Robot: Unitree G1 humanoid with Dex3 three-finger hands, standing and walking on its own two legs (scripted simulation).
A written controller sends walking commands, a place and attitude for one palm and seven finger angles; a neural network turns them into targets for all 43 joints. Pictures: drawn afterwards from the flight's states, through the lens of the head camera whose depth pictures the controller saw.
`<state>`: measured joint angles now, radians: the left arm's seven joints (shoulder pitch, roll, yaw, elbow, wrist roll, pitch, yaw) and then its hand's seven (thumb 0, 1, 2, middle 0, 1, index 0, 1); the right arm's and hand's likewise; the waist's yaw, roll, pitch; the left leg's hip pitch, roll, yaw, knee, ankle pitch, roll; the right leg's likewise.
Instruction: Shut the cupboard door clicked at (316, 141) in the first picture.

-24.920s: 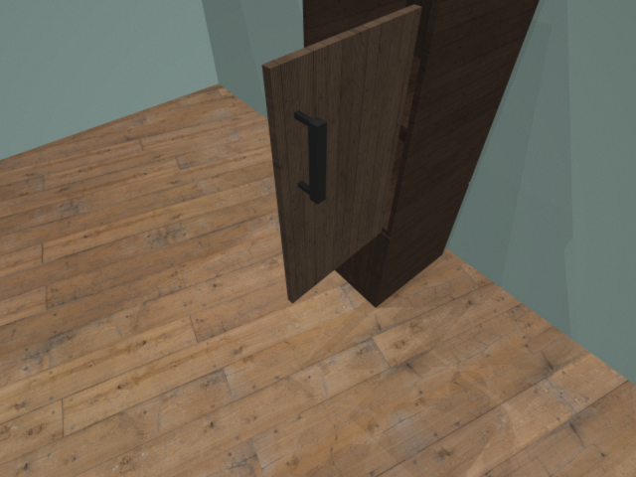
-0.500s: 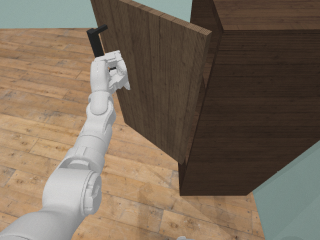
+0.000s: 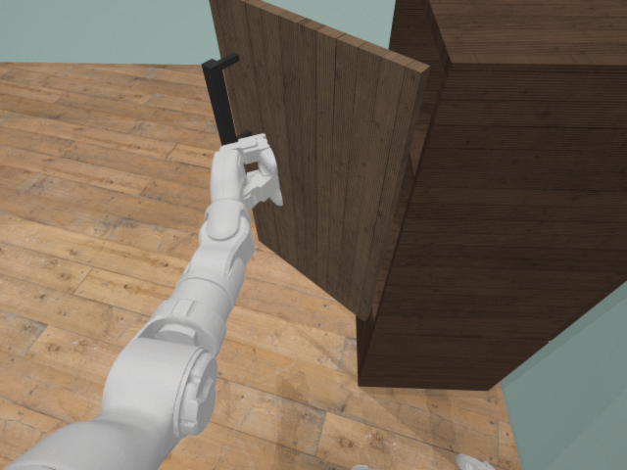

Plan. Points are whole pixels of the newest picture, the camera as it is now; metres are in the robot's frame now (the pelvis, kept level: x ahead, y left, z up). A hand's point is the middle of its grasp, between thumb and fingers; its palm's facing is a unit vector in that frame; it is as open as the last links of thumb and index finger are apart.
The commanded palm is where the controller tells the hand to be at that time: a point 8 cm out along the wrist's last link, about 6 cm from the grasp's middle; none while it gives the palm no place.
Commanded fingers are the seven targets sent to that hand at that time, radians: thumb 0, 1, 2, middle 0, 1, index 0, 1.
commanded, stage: draw the hand back to the body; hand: left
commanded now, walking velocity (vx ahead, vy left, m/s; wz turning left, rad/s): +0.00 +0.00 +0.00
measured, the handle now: (231, 105) +0.65 +0.11 +0.11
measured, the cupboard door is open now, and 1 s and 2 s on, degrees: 51 51 51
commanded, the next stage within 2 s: step back with the hand held close in 1.50 s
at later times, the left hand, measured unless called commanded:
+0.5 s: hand (163, 243) +0.32 +0.14 +0.17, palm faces +0.03 -0.99 -0.11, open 3.0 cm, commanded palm +0.29 +0.19 +0.16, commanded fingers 0.00 0.90 0.90 -1.02 -1.20 -1.02 -1.20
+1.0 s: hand out of the picture +0.23 +0.26 +0.17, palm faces +0.36 -0.87 -0.34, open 5.1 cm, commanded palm +0.18 +0.31 +0.19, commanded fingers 0.00 0.90 0.90 -0.34 -0.45 -0.34 -0.45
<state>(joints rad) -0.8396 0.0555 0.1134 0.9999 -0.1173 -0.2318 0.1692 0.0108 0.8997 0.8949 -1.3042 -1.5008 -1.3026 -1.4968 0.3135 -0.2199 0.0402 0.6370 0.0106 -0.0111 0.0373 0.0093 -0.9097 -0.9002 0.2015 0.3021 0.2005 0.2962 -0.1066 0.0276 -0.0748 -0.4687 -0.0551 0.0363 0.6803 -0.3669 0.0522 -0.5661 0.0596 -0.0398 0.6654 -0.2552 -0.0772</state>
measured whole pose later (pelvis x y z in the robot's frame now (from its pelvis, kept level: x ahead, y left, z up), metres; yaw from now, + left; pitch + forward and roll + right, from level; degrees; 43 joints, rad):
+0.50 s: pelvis +0.01 +0.01 +0.02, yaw +1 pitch -1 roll +0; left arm -0.13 0.18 0.00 0.07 -0.12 -0.04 0.01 0.01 0.90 0.90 -1.24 -1.43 -1.24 -1.42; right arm 0.16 -0.24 0.03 0.55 0.05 -0.01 -0.03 0.01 -0.91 -0.90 0.20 0.30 0.20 0.30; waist 0.01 0.05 -0.05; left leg -0.17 -0.06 0.01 0.53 -0.33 0.06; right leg -0.27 0.05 -0.05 0.52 -0.23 -0.06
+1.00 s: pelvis +0.03 +0.03 +0.02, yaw +2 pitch -4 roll -1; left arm 0.37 0.32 0.22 -0.31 -0.08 -0.06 0.07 0.01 0.90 0.89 -0.61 -0.74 -0.61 -0.73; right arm 0.21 -0.21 0.05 0.61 0.01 0.02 -0.03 0.02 -0.91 -0.90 0.20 0.30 0.20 0.30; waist 0.04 0.10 0.00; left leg -0.05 -0.08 -0.01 0.41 -0.29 0.08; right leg -0.13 0.04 -0.05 0.39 -0.20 -0.04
